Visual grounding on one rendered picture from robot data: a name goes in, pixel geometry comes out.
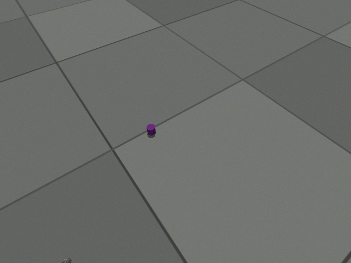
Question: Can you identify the tin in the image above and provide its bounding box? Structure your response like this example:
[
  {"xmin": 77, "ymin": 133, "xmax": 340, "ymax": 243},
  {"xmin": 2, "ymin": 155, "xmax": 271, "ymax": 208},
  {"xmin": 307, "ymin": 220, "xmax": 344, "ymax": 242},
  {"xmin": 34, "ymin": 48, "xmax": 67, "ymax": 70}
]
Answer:
[{"xmin": 146, "ymin": 124, "xmax": 156, "ymax": 135}]

